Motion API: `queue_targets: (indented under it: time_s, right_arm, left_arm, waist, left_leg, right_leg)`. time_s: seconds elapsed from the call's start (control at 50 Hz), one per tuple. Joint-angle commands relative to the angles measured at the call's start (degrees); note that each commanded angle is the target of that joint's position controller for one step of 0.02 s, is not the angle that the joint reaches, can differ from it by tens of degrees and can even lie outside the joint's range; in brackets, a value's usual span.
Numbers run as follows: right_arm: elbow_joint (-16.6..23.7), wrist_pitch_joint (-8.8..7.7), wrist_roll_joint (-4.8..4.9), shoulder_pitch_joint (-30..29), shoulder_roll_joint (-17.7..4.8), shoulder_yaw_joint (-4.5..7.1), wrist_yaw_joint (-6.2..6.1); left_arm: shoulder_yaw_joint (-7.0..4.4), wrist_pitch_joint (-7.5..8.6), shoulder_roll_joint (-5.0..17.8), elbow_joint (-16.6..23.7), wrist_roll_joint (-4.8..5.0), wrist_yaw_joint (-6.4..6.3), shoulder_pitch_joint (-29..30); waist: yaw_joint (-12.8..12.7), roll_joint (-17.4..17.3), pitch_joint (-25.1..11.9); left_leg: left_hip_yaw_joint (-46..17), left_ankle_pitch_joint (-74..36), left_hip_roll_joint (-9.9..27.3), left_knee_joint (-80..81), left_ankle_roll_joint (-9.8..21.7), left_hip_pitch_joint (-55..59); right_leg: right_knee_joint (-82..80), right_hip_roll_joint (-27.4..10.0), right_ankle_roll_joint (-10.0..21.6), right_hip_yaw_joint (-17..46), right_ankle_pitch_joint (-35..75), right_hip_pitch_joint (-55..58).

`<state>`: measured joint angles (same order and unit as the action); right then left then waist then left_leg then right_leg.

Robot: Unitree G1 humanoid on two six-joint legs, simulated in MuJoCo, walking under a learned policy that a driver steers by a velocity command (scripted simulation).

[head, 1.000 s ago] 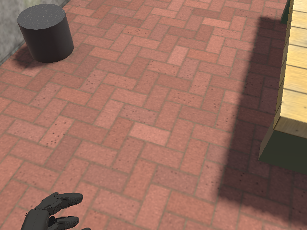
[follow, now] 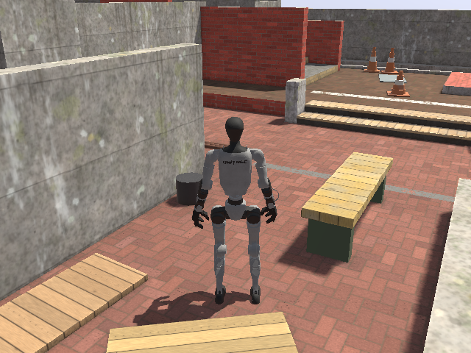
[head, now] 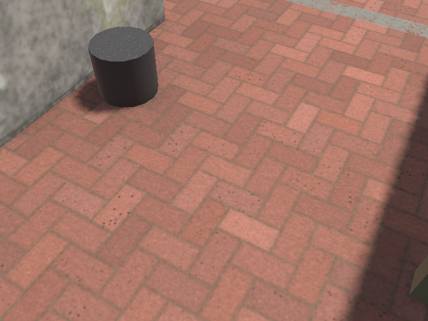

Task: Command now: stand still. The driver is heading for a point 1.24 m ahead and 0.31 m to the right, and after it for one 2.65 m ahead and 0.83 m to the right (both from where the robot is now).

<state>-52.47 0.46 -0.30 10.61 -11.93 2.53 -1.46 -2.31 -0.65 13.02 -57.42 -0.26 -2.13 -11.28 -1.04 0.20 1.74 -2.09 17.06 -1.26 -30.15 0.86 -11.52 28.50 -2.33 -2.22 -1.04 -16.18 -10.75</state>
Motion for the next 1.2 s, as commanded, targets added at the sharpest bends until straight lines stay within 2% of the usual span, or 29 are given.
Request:
queue_targets:
  time_s: [0.02,0.24,0.28,0.34,0.36,0.4,0.44,0.48,0.5,0.52,0.54,0.56,0.6,0.62,0.66,0.74,0.86,0.9,0.92,0.94,0.96,0.98,1.0,1.02,1.04,1.06,1.08,1.12,1.2]
  right_arm:
    - [1.0,-0.63,0.04,-0.2,-6.0,1.12,-0.3]
    - [-3.8,-0.55,0.15,0.4,-5.6,0.56,-0.45]
    - [-4.9,-0.21,0.55,1.9,-6.4,0.88,-0.68]
    - [-5.2,-0.77,1.38,5.5,-10.0,2.06,-0.61]
    - [-5.6,-1.42,1.54,7.0,-11.3,2.57,-0.47]
    - [-5.0,-2.82,1.45,5.5,-11.1,2.66,-0.34]
    - [-3.4,-3.53,2.25,0.8,-10.1,2.4,-0.06]
    - [-2.2,-3.15,2.45,-3.4,-8.7,2.06,0.14]
    - [-1.7,-3.4,1.84,-3.9,-5.5,1.15,0.38]
    - [0.3,-4.36,1.52,-4.0,-3.1,0.6,0.46]
    - [1.1,-5.25,2.77,-5.3,-5.0,1.13,0.44]
    - [1.0,-5.92,3.58,-5.5,-6.1,1.23,0.77]
    - [-0.6,-6.57,2.45,-4.2,-6.7,1.6,1.05]
    - [-0.7,-6.63,1.77,-4.7,-7.3,1.98,1.23]
    - [-0.7,-6.31,1.3,-5.8,-5.5,1.81,1.84]
    - [3.0,-5.84,1.48,-15.4,-2.3,0.33,2.49]
    - [6.9,-5.97,2.15,-22.5,-4.5,-0.19,3.98]
    - [7.0,-6.38,2.03,-20.2,-6.5,0.52,4.34]
    - [6.1,-6.48,1.89,-16.0,-8.2,1.37,4.26]
    - [3.2,-6.38,2.11,-6.3,-10.4,2.78,3.92]
    - [0.3,-6.1,1.97,5.1,-13.1,3.97,3.34]
    - [-1.4,-5.68,0.62,13.9,-18.8,5.18,3.01]
    - [-2.3,-5.37,0.78,13.9,-14.6,3.76,3.1]
    - [-1.7,-5.72,1.39,7.1,-11.6,2.78,3.25]
    - [-0.2,-6.13,1.34,1.0,-9.2,2.0,3.31]
    - [0.4,-6.6,0.6,-3.3,-7.1,1.3,3.68]
    - [0.3,-7.04,-0.06,-5.1,-5.6,0.78,3.94]
    - [-1.3,-7.33,-0.51,-4.1,-4.9,0.36,4.06]
    - [-3.2,-6.91,-0.95,-2.3,-8.1,0.32,2.07]
  left_arm:
    - [-1.12,0.33,5.9,0.7,0.0,-0.34,-1.4]
    - [-0.79,0.4,4.8,-2.8,0.01,-0.71,-3.5]
    - [-0.79,0.23,4.3,-3.8,0.47,-0.92,-5.0]
    - [-0.57,1.35,3.1,-1.8,0.81,-0.91,-2.3]
    - [-0.27,2.27,1.8,-1.1,1.02,-0.47,-1.8]
    - [-0.57,3.93,2.6,-0.4,1.77,0.55,-1.7]
    - [-0.62,5.22,2.4,-0.9,2.16,1.29,-4.4]
    - [-1.38,5.55,2.5,-5.4,1.25,1.44,-13.7]
    - [-2.14,5.46,4.7,-7.2,0.73,1.43,-20.9]
    - [-3.45,5.63,11.7,-7.1,1.21,1.72,-26.4]
    - [-2.52,6.39,10.4,-7.1,-0.09,2.05,-25.3]
    - [-1.52,7.1,7.2,-5.4,0.0,2.05,-20.2]
    - [-0.77,7.51,5.9,-3.3,0.44,2.59,-14.8]
    - [-0.24,7.31,4.5,-3.0,0.36,2.66,-14.4]
    - [0.33,6.58,3.3,-3.5,-0.04,2.31,-17.2]
    - [0.16,5.68,5.7,-3.1,-0.16,0.97,-18.9]
    - [-0.72,5.54,7.0,-4.2,1.15,0.74,-20.6]
    - [-1.37,5.07,8.3,-3.8,1.05,0.77,-19.2]
    - [-1.71,4.71,9.1,-3.5,0.93,0.77,-18.6]
    - [-1.65,4.21,8.9,-3.0,0.61,0.77,-17.5]
    - [-1.25,4.14,8.4,-1.7,0.06,0.9,-16.3]
    - [0.9,5.23,0.4,-0.6,0.0,1.89,-22.9]
    - [0.78,7.19,1.0,-1.7,1.23,2.38,-21.6]
    - [-0.69,8.29,5.7,1.0,2.95,2.48,-14.9]
    - [-0.93,8.71,6.9,2.4,3.29,2.04,-10.4]
    - [-1.48,8.39,6.8,2.5,2.51,1.31,-8.6]
    - [-1.86,7.47,5.8,2.1,1.59,0.79,-10.2]
    - [-1.72,5.85,2.9,1.7,1.35,0.39,-13.2]
    - [-1.74,4.97,3.1,5.0,0.2,0.21,-6.5]
  waist:
    - [-0.1,-0.8,-1.2]
    - [0.2,-0.6,0.1]
    - [0.6,-1.7,-0.2]
    - [2.8,-7.8,5.2]
    - [3.2,-11.1,5.8]
    - [2.3,-11.0,7.3]
    - [-0.7,-9.1,6.5]
    - [-4.9,-5.0,3.7]
    - [-6.8,3.7,0.6]
    - [-7.1,18.1,-1.3]
    - [-5.9,15.9,1.1]
    - [-3.7,9.5,5.7]
    - [-1.5,4.6,5.9]
    - [-1.3,4.3,5.3]
    - [-1.7,5.7,3.4]
    - [-3.3,4.7,4.7]
    - [-3.0,5.8,7.3]
    - [-0.4,6.4,4.5]
    - [2.1,7.6,0.8]
    - [6.8,7.9,-4.9]
    - [11.6,6.6,-11.9]
    - [9.0,-8.6,-23.4]
    - [9.2,-11.7,-26.6]
    - [7.7,-10.3,-14.9]
    - [5.6,-5.6,-8.6]
    - [3.2,-2.0,-4.1]
    - [0.6,-2.8,-3.1]
    - [-1.6,-3.9,-3.0]
    - [-2.1,-3.9,-2.3]
  left_leg:
    - [-2.4,-14.7,2.8,5.5,1.3,-0.3]
    - [-1.9,-11.1,2.3,7.1,1.3,-0.7]
    - [-1.9,6.9,1.4,8.3,2.4,-1.2]
    - [-14.0,32.2,9.2,15.7,8.1,-4.2]
    - [-21.4,34.5,14.0,18.9,11.0,-4.1]
    - [-27.6,30.7,18.4,21.0,13.7,-5.3]
    - [-21.8,23.1,16.5,18.6,11.3,-6.5]
    - [-9.5,13.8,8.2,9.7,6.8,-15.1]
    - [-2.5,8.6,3.6,-5.1,3.9,-21.3]
    - [4.3,11.4,-2.5,-21.9,0.7,-31.8]
    - [-0.8,15.9,-0.6,-32.7,1.5,-37.1]
    - [-2.9,10.3,3.1,-37.3,2.7,-41.2]
    - [-1.6,-0.5,6.3,-35.2,3.7,-40.8]
    - [-1.2,-4.1,7.2,-32.1,3.4,-38.5]
    - [1.2,-8.0,6.9,-27.7,2.2,-35.3]
    - [4.2,-15.9,4.6,-12.7,0.1,-30.4]
    - [4.2,-18.2,3.4,-1.9,1.8,-25.2]
    - [5.1,-15.0,1.8,-0.1,3.9,-20.0]
    - [6.6,-13.4,-0.2,-0.5,5.0,-13.3]
    - [7.4,-13.4,-1.8,-0.2,6.7,-1.4]
    - [1.0,-13.0,3.8,-2.3,9.5,16.7]
    - [-27.8,-0.5,20.6,1.8,19.7,40.2]
    - [-43.5,5.9,23.9,13.2,20.7,39.2]
    - [-34.7,6.5,21.3,14.8,17.0,29.9]
    - [-25.7,0.8,19.4,16.2,15.0,18.9]
    - [-18.5,-10.7,17.2,17.4,13.6,8.9]
    - [-12.4,-20.3,14.8,18.1,12.4,2.5]
    - [-6.0,-35.1,13.0,18.4,12.7,-3.5]
    - [0.6,-46.8,11.1,18.2,12.7,-5.3]
  right_leg:
    - [-4.0,-0.5,0.4,0.5,9.0,0.4]
    - [-5.0,-0.2,0.3,0.1,7.1,-0.1]
    - [-2.5,2.1,0.9,-2.5,-5.1,-1.3]
    - [8.2,3.9,2.4,-4.4,-14.5,-11.7]
    - [13.7,3.2,3.0,-3.5,-11.4,-13.6]
    - [19.6,0.3,5.4,0.6,-12.2,-16.3]
    - [10.2,-0.9,7.6,0.7,-12.1,-11.4]
    - [-1.7,3.1,6.7,-2.9,0.3,7.6]
    - [-6.1,-3.6,7.8,7.5,-3.9,16.0]
    - [-16.3,-16.8,14.6,31.4,-10.7,21.7]
    - [-20.4,-21.9,19.4,42.9,-20.1,17.7]
    - [-20.3,-20.6,18.3,38.7,-21.3,15.8]
    - [-20.3,-15.7,13.8,26.5,-10.2,14.4]
    - [-20.6,-13.7,12.2,21.2,-2.1,13.6]
    - [-20.4,-10.8,11.4,13.9,10.4,13.6]
    - [-22.2,-8.5,11.3,7.1,17.2,8.6]
    - [-21.7,-11.7,11.3,4.9,21.2,12.2]
    - [-16.2,-12.6,10.2,3.7,35.7,15.9]
    - [-10.7,-12.5,9.5,3.0,47.5,16.6]
    - [-0.2,-10.6,8.2,1.4,55.1,14.7]
    - [14.3,-8.6,6.6,0.8,46.8,3.3]
    - [39.5,2.0,2.4,-0.2,13.4,-20.2]
    - [49.6,5.3,3.4,9.0,-14.9,-26.7]
    - [52.7,1.6,4.8,8.6,-12.5,-32.4]
    - [50.6,-1.7,5.5,6.7,-6.7,-31.3]
    - [47.0,-3.6,5.2,5.4,-2.9,-27.7]
    - [44.2,-5.2,4.9,5.6,-1.4,-22.3]
    - [40.4,-5.1,4.1,4.7,-1.8,-16.9]
    - [24.6,-4.3,1.8,2.8,7.4,-18.0]
